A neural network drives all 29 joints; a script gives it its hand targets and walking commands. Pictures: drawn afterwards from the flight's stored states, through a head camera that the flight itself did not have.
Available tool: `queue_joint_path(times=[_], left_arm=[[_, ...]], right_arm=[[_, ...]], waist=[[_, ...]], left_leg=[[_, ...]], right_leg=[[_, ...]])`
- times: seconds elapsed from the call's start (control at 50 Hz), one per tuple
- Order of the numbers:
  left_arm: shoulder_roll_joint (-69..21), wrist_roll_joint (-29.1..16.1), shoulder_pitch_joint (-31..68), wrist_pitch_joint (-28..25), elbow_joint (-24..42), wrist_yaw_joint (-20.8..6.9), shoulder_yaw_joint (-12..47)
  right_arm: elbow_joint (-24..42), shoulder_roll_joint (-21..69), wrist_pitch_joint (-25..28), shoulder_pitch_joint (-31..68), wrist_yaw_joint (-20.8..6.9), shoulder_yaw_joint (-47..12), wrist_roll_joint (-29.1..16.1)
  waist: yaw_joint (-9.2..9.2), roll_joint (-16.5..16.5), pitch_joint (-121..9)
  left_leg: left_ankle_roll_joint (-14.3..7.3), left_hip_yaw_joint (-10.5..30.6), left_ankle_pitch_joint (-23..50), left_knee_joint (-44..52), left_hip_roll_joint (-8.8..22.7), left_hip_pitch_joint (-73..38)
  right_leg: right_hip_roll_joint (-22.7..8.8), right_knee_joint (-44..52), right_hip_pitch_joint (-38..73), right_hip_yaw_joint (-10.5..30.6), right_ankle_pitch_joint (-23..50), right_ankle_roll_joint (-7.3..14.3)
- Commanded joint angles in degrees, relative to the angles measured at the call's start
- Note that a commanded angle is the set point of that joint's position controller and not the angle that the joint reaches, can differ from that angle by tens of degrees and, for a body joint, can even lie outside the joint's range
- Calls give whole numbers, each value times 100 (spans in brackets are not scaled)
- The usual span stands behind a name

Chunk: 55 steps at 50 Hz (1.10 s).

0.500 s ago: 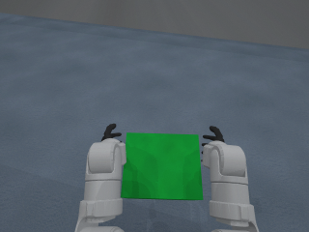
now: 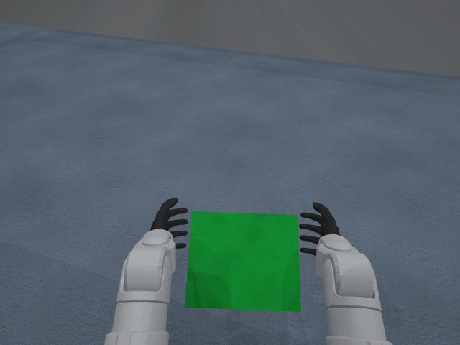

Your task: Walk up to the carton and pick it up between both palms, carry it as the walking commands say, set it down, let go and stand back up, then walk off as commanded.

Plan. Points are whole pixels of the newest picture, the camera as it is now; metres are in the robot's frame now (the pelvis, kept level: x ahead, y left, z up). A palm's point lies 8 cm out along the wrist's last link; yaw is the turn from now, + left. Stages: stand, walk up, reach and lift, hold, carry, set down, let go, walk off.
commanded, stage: carry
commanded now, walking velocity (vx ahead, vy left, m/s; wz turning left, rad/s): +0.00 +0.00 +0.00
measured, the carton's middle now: (241, 259) +0.32 +0.00 -0.05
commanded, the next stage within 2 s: hold in 1.60 s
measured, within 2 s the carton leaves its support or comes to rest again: neither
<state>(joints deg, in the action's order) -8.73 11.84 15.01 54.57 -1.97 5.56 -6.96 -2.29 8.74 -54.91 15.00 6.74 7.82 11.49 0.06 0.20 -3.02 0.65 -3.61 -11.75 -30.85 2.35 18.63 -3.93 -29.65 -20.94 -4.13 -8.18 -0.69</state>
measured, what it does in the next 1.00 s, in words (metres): stands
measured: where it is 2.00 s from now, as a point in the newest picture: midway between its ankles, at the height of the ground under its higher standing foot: outside the picture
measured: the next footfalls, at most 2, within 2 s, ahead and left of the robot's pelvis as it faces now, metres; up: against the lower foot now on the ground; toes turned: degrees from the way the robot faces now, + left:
none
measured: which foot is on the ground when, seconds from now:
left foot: down 0.00-1.00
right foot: down 0.00-1.00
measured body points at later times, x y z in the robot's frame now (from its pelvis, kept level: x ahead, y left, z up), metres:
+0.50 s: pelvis +0.01 -0.01 +0.00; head -0.01 -0.01 +0.45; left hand +0.31 +0.13 +0.05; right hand +0.31 -0.16 +0.04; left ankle +0.05 +0.13 -0.73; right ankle +0.08 -0.13 -0.73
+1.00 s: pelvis +0.01 -0.01 +0.00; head +0.00 -0.01 +0.45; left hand +0.31 +0.14 +0.04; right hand +0.31 -0.15 +0.04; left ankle +0.05 +0.13 -0.73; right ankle +0.08 -0.13 -0.73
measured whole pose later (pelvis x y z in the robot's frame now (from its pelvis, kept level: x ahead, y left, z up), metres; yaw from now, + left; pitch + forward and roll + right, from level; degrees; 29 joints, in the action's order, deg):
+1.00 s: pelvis +0.01 -0.01 +0.00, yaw +0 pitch +1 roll +0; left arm -8.1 11.2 11.9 47.6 -5.0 6.1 -5.9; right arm -6.2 8.3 -47.6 12.9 7.4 6.8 10.9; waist -0.1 0.0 -3.9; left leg 1.4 -3.4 -13.3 -32.1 3.1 19.7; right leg -3.4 -31.3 -22.2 -4.4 -10.1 -0.2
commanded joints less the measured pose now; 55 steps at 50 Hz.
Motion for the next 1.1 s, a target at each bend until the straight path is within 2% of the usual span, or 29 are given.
queue_joint_path(times=[0.0, 0.34, 1.08], left_arm=[[-4955, -1739, 2342, -368, 509, -1394, 2959], [-4603, -1602, 2100, -675, 496, -1280, 2932], [-4359, -1445, 2040, -994, 334, -1142, 2768]], right_arm=[[489, 5232, 333, 2354, -1353, -2931, -1733], [447, 4969, 631, 2171, -1250, -2958, -1632], [177, 4689, 979, 2068, -1104, -2717, -1418]], waist=[[2, 7, -1577], [-13, 97, -1483], [-22, -4, -1587]], left_leg=[[-104, 323, -56, 569, 454, -447], [-29, 220, -198, 433, 437, -487], [-27, 268, -230, 428, 438, -208]], right_leg=[[-396, 421, 669, 265, -29, 189], [-480, 552, 475, 411, -315, 243], [-379, 356, 544, 271, -173, 211]])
